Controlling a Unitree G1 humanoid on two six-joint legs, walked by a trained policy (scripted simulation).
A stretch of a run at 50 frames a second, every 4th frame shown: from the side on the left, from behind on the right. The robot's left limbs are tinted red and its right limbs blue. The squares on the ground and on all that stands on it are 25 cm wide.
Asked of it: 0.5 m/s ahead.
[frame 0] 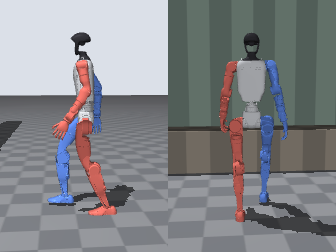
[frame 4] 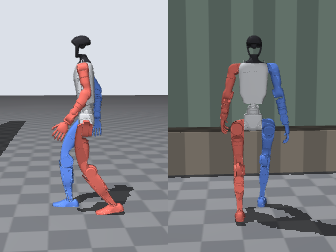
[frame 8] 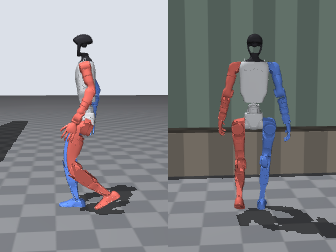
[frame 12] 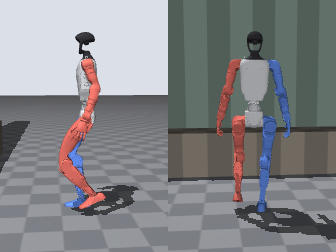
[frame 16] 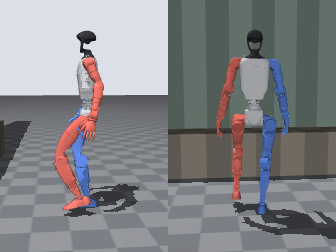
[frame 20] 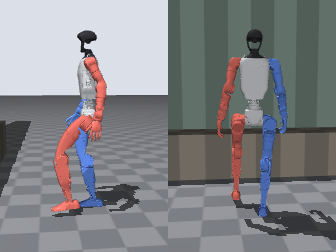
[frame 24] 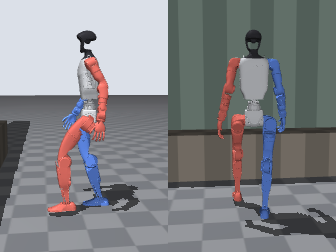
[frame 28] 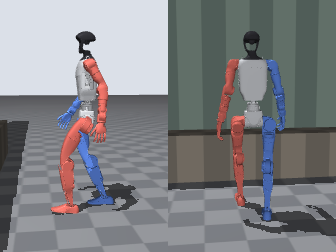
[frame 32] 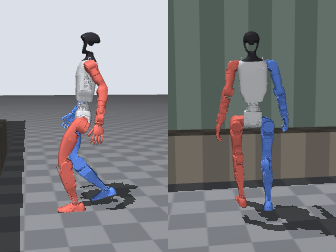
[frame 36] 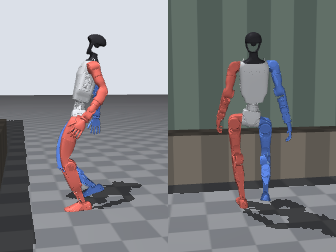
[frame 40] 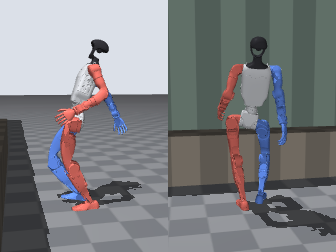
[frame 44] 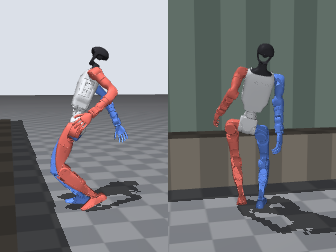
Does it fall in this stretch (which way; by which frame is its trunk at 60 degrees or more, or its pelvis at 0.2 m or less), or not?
no
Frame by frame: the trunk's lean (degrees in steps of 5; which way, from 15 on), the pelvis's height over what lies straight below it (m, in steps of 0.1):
0: 5, 0.8
4: 5, 0.8
8: 5, 0.8
12: 0, 0.8
16: 0, 0.8
20: 0, 0.8
24: 0, 0.8
28: 0, 0.8
32: 5, 0.8
36: 15 backward, 0.7
40: 25 backward, 0.7
44: 25 backward and to its right, 0.7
